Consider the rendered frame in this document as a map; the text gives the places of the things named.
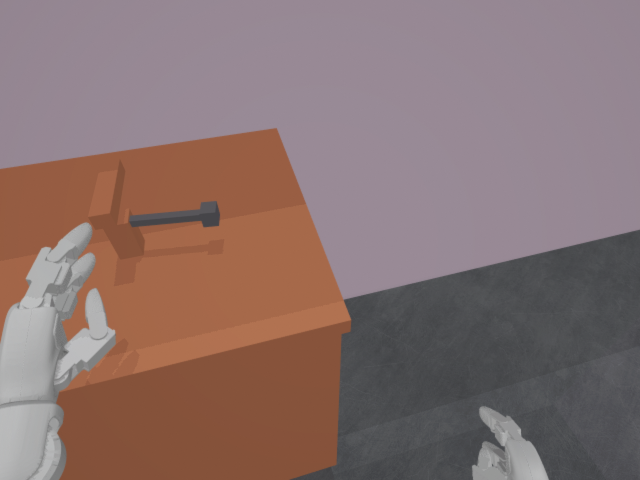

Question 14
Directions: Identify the counter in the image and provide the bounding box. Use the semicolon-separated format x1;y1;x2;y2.
0;128;351;480

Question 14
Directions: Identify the right robot hand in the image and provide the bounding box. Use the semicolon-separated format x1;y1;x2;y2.
472;406;549;480

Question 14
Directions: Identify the left robot hand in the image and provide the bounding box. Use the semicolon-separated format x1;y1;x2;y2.
0;222;116;406

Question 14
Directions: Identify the tap lever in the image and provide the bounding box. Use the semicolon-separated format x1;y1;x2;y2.
129;201;220;227

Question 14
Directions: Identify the robot left forearm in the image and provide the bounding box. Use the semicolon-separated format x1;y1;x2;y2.
0;400;67;480

